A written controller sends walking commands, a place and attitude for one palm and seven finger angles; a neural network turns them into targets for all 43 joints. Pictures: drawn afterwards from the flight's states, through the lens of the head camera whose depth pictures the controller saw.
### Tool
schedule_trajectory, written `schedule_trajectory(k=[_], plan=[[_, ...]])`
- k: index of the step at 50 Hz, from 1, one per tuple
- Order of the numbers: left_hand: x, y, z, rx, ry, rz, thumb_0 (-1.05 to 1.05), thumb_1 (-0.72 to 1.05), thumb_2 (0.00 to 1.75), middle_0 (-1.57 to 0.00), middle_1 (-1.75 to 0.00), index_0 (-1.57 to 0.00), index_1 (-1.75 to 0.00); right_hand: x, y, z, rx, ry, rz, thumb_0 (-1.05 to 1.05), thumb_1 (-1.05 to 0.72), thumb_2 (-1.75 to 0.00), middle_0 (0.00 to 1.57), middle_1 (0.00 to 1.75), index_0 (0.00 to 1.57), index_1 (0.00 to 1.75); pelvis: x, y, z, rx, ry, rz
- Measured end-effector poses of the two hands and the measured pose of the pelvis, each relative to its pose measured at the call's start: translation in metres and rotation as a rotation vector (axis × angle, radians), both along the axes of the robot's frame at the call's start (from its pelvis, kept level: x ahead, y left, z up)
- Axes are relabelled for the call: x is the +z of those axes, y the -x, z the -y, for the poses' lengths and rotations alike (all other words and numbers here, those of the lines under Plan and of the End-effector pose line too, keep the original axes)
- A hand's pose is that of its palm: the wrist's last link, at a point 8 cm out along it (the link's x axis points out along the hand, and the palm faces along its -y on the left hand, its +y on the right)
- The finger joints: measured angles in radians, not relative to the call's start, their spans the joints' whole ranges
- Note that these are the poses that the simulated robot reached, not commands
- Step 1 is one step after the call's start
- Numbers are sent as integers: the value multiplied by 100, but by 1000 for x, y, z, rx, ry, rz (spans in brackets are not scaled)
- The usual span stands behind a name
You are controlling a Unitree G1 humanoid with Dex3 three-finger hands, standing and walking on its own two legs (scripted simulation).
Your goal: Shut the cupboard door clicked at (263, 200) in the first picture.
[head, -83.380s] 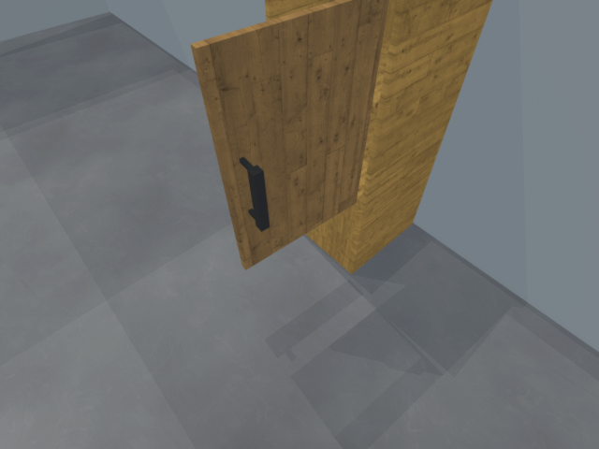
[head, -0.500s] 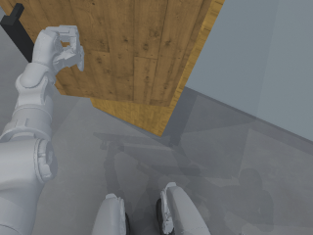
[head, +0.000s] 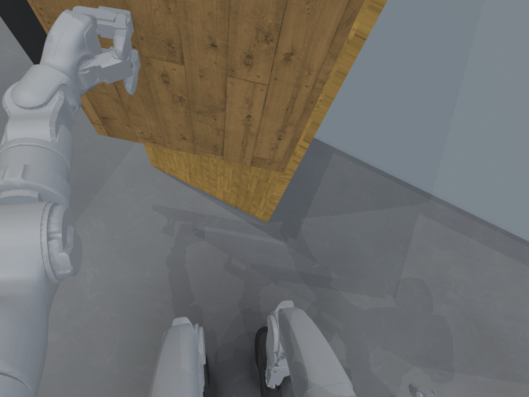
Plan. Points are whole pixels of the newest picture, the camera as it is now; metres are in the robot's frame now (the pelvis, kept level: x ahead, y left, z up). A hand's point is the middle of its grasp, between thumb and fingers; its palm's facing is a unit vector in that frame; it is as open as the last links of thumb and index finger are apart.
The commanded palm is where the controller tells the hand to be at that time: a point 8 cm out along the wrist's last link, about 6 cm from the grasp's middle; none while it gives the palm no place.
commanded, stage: push the door shut along its arc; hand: left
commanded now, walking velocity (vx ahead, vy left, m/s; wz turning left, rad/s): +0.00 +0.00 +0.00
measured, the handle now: (48, 39) +0.59 +0.23 +0.07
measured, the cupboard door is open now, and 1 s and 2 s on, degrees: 16 5 5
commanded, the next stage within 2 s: pull the fist back off the door in 0.16 s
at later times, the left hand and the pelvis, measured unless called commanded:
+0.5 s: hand (157, 37) +0.60 +0.10 +0.07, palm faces +0.10 -0.99 +0.00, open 3.0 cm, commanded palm +0.57 +0.11 +0.08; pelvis -0.01 +0.01 -0.01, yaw -1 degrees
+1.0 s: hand (158, 92) +0.52 +0.10 +0.06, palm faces +0.06 -1.00 +0.00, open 3.1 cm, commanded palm +0.49 +0.14 +0.08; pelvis +0.03 -0.01 +0.03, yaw +0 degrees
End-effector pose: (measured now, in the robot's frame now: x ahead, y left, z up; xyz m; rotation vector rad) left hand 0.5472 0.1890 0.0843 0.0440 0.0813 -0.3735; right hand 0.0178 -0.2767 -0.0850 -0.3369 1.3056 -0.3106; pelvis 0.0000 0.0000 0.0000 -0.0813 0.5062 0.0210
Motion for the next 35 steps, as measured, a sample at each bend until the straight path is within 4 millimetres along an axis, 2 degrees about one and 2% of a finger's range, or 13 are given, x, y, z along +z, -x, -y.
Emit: schedule_trajectory(k=[6, 14, 20, 24, 29, 35], plan=[[-1, -11, 8, -6, 2, 4, 1, 94, 100, -130, -150, -130, -150, -5, 9, 1, -1, 22, 0, 1, -91, -90, 20, 30, 21, 30, -10, 6, 0, 0, 8, -21], [2, -24, 20, -31, -18, -4, 3, 101, 104, -130, -150, -130, -150, -14, 38, -13, -45, 0, -45, 1, -90, -90, 20, 30, 21, 30, -17, 11, -3, -7, 13, -41], [-8, -32, 29, 302, 152, -46, 2, 88, 97, -130, -150, -131, -150, -13, 59, -34, -28, -77, -95, 1, -91, -90, 20, 30, 21, 30, -16, 11, -5, -15, 12, -58], [-10, -31, 38, 468, 74, 28, 0, 85, 94, -130, -150, -130, -150, -13, 71, -48, -34, -149, -127, 1, -91, -90, 20, 30, 21, 30, -14, 9, -6, -22, 4, -71], [-13, -24, 52, 441, -49, 68, 0, 89, 93, -130, -150, -130, -150, -12, 82, -59, -93, -218, -168, 1, -91, -90, 20, 30, 21, 30, -6, 3, -5, -33, -10, -52], [-10, -15, 51, 440, 34, 5, 1, 90, 92, -130, -150, -130, -150, 3, 76, -53, -124, -219, -162, 1, -91, -90, 20, 30, 21, 30, 11, -7, -1, -44, -25, -24]])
